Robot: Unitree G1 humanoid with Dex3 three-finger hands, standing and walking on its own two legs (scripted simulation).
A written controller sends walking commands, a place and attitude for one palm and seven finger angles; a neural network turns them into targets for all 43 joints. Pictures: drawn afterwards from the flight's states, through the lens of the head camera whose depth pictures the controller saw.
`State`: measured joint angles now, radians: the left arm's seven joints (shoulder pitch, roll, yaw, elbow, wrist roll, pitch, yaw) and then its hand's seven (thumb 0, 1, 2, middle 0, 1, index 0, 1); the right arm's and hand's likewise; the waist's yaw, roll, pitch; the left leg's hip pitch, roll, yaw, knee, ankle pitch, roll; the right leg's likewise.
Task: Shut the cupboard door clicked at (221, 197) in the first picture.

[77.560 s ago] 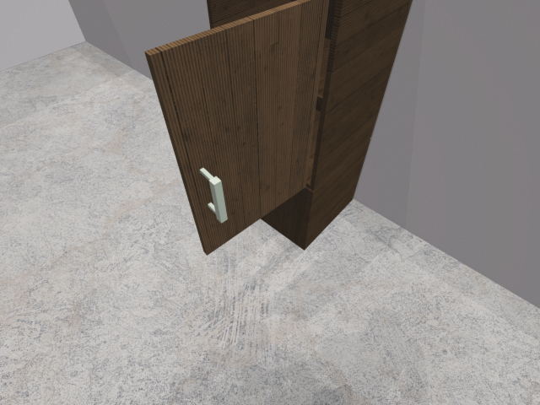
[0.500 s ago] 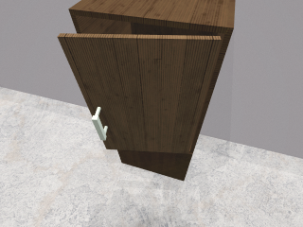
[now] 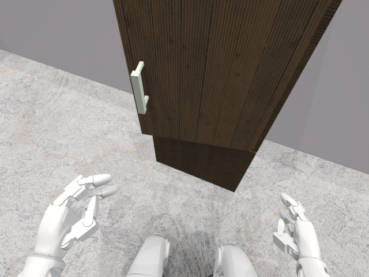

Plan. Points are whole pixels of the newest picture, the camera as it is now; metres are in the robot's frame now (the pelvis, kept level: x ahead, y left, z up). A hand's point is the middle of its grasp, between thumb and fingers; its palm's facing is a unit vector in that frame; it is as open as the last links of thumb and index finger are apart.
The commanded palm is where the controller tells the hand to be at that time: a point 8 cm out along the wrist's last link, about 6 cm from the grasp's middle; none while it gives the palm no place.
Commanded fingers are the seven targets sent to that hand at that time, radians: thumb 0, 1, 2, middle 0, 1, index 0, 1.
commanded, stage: raise the hand and make a fist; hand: left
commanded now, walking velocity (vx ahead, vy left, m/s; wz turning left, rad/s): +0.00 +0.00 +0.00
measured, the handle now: (141, 88) +0.56 +0.19 +0.04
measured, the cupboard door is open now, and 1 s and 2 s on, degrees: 13 13 13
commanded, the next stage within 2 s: bring the fist close to the handle in 1.40 s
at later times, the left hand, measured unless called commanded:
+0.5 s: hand (90, 208) +0.22 +0.21 +0.05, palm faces -0.05 -1.00 -0.03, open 3.5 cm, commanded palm +0.20 +0.26 +0.06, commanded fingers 0.00 0.90 0.90 -1.13 -1.32 -1.13 -1.32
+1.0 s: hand (99, 195) +0.25 +0.20 +0.06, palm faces -0.06 -1.00 -0.04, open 3.1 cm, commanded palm +0.23 +0.25 +0.06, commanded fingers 0.00 0.90 0.90 -1.30 -1.50 -1.30 -1.50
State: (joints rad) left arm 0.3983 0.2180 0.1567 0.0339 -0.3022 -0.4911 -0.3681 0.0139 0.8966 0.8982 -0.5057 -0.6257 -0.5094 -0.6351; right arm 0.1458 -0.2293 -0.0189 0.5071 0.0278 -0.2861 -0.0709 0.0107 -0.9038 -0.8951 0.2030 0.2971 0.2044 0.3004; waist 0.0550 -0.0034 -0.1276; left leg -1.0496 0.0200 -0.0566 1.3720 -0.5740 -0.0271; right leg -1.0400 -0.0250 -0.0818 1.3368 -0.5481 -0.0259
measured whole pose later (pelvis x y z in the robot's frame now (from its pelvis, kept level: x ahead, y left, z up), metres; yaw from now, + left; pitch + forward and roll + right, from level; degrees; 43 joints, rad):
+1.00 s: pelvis +0.02 +0.01 +0.01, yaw +0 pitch +19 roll -3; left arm 0.39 0.25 0.17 -0.06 -0.28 -0.38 -0.31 0.01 0.90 0.90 -1.29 -1.48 -1.29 -1.49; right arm 0.23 -0.23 0.01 0.47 0.01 -0.16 -0.05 0.01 -0.90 -0.89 0.21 0.30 0.21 0.30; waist 0.01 0.03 -0.18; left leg -1.08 0.02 -0.06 1.35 -0.60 -0.01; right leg -1.06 -0.02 -0.08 1.29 -0.56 -0.01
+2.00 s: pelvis +0.02 +0.02 +0.01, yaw -1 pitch +20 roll -2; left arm -0.03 0.24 0.14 0.25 -0.22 -0.35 -0.22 0.01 0.90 0.90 -1.30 -1.49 -1.30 -1.50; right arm 0.25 -0.25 0.02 0.53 0.01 -0.13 -0.04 0.01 -0.90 -0.89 0.21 0.30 0.21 0.30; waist -0.03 0.03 -0.17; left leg -1.11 0.01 -0.04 1.33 -0.57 0.00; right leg -1.10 -0.03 -0.06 1.28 -0.53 0.00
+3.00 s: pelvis +0.01 +0.01 +0.01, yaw -1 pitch +23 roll -1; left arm -0.55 0.29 0.27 0.86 -0.14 -0.51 -0.21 0.01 0.90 0.90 -1.30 -1.50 -1.31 -1.50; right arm 0.29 -0.26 -0.01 0.62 0.00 -0.02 -0.02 0.01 -0.90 -0.89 0.21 0.30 0.21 0.30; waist -0.10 0.02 -0.16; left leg -1.17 0.02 -0.02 1.31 -0.55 -0.01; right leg -1.18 -0.02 -0.04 1.28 -0.51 -0.01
